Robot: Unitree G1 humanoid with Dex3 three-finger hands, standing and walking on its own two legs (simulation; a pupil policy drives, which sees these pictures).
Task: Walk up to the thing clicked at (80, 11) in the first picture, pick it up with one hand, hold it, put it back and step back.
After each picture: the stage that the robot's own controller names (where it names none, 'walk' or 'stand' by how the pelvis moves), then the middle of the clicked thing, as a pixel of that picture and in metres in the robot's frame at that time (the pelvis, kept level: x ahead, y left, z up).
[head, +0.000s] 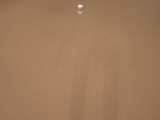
stand; (80, 9) +2.16 +0.07 -0.72
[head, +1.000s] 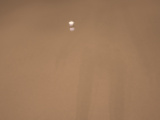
walk; (71, 26) +2.01 +0.32 -0.71
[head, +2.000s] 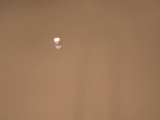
walk; (57, 43) +1.39 +0.44 -0.72
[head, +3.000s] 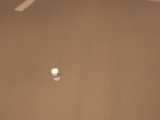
walk; (55, 74) +0.96 +0.37 -0.72
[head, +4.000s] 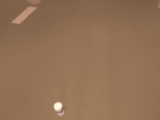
walk; (59, 109) +0.59 +0.31 -0.72
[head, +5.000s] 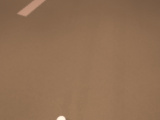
stand; out of the picture +0.42 +0.24 -0.70
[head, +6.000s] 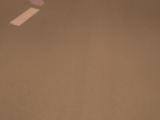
stand; out of the picture +0.37 +0.22 -0.72
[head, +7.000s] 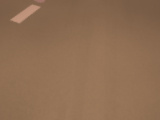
stand; out of the picture +0.34 +0.21 -0.72
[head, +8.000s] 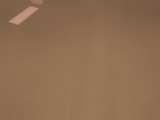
stand; out of the picture +0.37 +0.23 -0.73
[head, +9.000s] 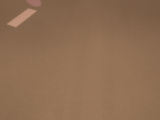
stand; out of the picture +0.36 +0.24 -0.73
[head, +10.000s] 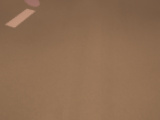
go down; out of the picture +0.35 +0.24 -0.73
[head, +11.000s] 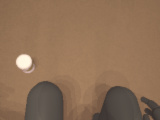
go down; (26, 64) +0.42 +0.27 -0.36
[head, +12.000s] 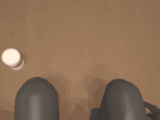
go down; (13, 60) +0.41 +0.29 -0.30
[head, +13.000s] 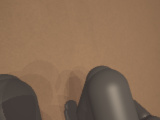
close in; out of the picture +0.39 +0.33 -0.22
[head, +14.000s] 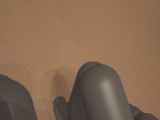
close; out of the picture +0.39 +0.33 -0.22
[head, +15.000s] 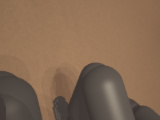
lift; out of the picture +0.37 +0.33 -0.22
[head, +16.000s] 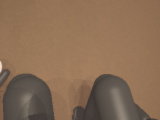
lift; out of the picture +0.34 +0.28 -0.14
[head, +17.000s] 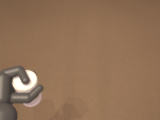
lift; (28, 89) +0.32 +0.19 +0.02
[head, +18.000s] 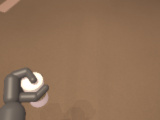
hold; (35, 90) +0.33 +0.18 +0.00
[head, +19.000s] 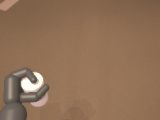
hold; (35, 90) +0.33 +0.18 +0.00
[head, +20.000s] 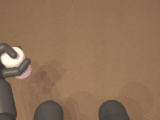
crouch; (17, 64) +0.41 +0.23 -0.09
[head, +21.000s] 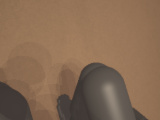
lower; out of the picture +0.40 +0.33 -0.23
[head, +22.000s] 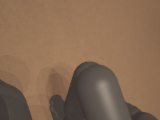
lower; out of the picture +0.39 +0.35 -0.22
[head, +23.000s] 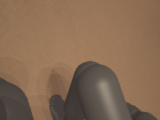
lower; out of the picture +0.39 +0.34 -0.22
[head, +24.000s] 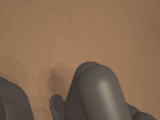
lower; out of the picture +0.39 +0.34 -0.22
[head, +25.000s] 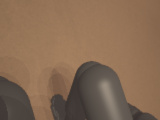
loosen; out of the picture +0.39 +0.34 -0.22
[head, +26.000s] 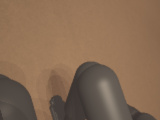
withdraw; out of the picture +0.38 +0.33 -0.22
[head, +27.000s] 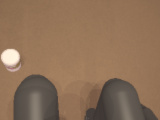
walk; (12, 60) +0.41 +0.29 -0.29
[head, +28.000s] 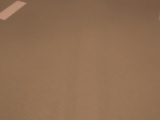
stand; out of the picture +0.35 +0.21 -0.65
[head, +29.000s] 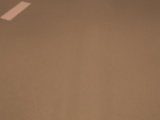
stand; out of the picture +0.37 +0.23 -0.67
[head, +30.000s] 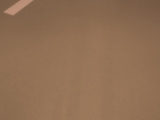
stand; out of the picture +0.37 +0.22 -0.68
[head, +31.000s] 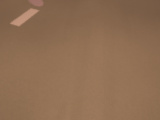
walk; out of the picture +0.39 +0.22 -0.72
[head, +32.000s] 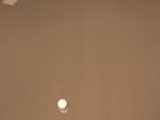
walk; (63, 106) +0.49 +0.20 -0.71
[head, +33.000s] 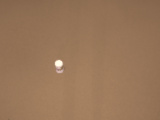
walk; (59, 66) +0.80 +0.20 -0.69
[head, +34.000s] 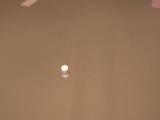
stand; (65, 71) +0.99 +0.22 -0.70
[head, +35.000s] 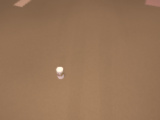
stand; (60, 72) +0.97 +0.25 -0.73
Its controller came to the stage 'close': yes
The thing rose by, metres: 0.71
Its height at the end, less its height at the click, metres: +0.00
